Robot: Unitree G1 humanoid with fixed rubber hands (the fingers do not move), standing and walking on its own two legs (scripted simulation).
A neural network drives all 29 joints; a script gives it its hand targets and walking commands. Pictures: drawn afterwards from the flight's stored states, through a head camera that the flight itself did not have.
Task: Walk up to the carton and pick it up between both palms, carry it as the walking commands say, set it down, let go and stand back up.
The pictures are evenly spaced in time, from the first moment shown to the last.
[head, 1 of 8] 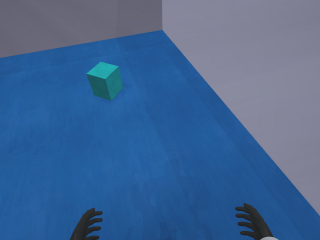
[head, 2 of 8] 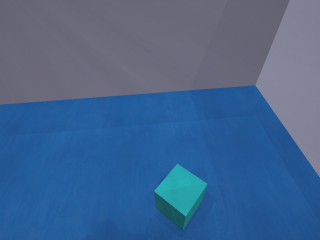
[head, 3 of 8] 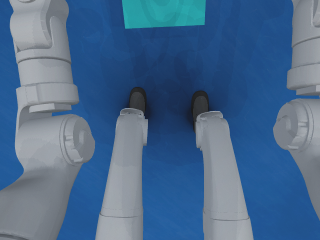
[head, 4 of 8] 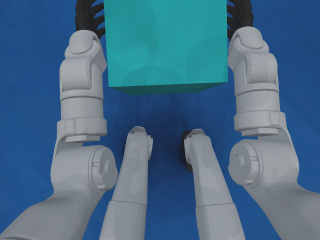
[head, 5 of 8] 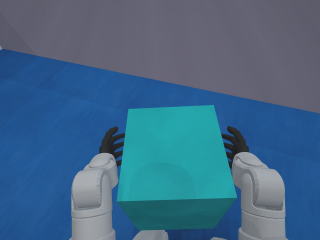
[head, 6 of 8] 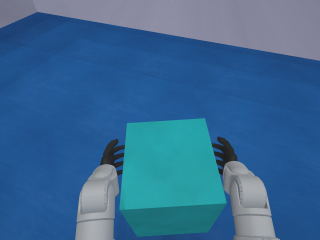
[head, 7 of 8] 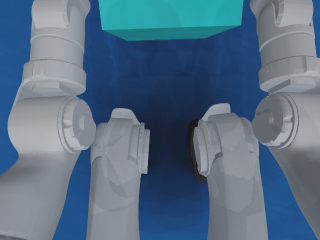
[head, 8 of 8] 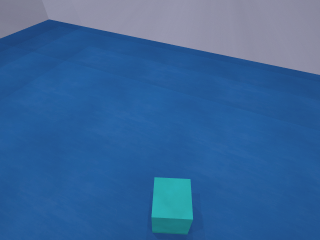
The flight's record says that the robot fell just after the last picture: no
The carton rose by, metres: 0.67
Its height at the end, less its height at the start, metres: +0.00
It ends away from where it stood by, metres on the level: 1.62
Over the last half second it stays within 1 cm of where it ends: yes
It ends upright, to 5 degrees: yes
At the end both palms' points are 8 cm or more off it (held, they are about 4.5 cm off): yes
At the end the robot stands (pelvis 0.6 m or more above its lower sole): yes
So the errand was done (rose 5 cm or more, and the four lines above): yes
